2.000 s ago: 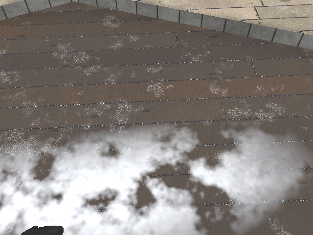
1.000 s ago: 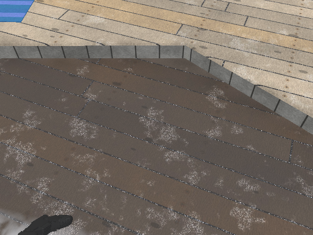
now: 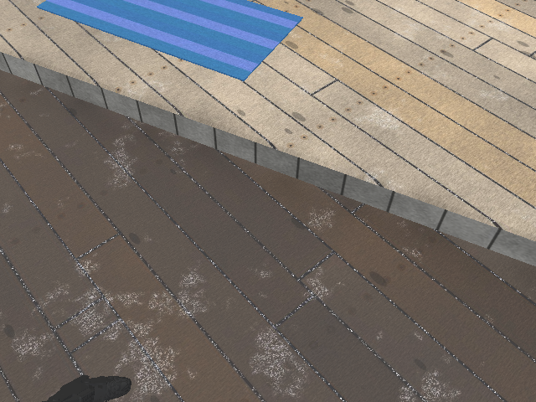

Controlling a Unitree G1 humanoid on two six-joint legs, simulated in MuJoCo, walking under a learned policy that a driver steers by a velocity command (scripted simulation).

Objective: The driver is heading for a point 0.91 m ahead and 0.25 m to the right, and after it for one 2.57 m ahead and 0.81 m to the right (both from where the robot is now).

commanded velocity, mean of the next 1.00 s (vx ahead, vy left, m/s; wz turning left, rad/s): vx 0.29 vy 0.00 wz -0.11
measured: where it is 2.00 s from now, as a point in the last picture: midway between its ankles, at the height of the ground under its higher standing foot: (301, 332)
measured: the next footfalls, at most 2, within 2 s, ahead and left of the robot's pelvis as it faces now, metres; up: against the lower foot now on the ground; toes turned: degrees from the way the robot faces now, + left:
right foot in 0.02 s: +0.17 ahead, -0.12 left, +0.00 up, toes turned +0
left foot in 0.50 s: +0.46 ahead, +0.12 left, +0.00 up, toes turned +1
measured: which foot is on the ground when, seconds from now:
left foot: down 0.00-0.04, up 0.06-0.48, down 0.50-0.98, up 1.00-1.00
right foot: up 0.00-0.00, down 0.02-0.52, up 0.54-0.96, down 0.98-1.00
